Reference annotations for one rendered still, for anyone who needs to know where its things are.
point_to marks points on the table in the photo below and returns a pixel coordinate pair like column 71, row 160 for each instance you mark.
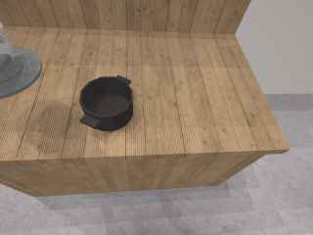
column 199, row 113

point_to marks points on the knob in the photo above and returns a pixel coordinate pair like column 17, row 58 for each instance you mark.
column 5, row 60

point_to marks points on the pot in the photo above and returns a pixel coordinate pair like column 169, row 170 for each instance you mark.
column 107, row 103

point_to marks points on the lid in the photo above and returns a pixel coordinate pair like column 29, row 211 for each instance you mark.
column 21, row 73

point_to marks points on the robot left hand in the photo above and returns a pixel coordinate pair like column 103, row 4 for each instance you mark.
column 5, row 45

